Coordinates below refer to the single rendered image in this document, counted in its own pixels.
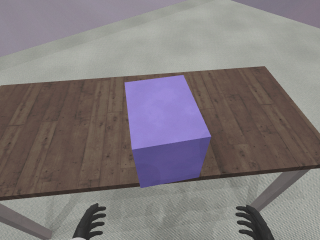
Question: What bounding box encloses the carton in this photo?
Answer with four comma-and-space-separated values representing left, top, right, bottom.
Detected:
124, 75, 211, 188

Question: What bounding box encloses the table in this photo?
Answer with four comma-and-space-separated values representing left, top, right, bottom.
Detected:
0, 66, 320, 240

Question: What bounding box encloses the left robot hand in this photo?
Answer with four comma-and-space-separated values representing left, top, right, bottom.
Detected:
72, 203, 106, 240

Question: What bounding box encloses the right robot hand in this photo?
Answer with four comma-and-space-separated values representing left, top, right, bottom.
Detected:
235, 205, 275, 240

